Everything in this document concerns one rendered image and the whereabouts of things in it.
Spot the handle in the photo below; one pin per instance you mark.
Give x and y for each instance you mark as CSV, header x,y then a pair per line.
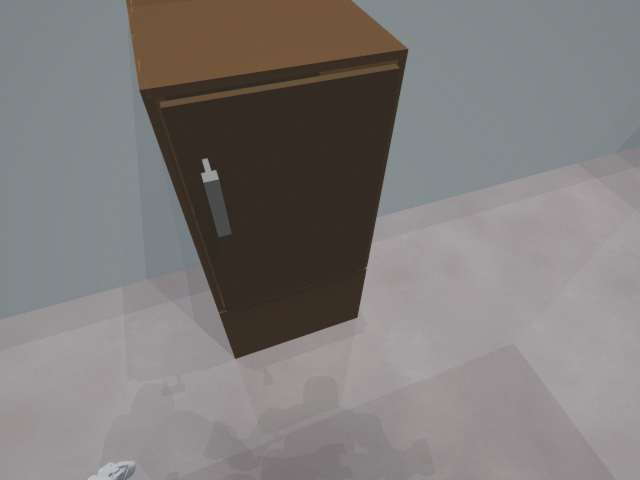
x,y
216,200

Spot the cupboard door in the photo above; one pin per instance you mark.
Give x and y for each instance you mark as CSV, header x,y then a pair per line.
x,y
299,164

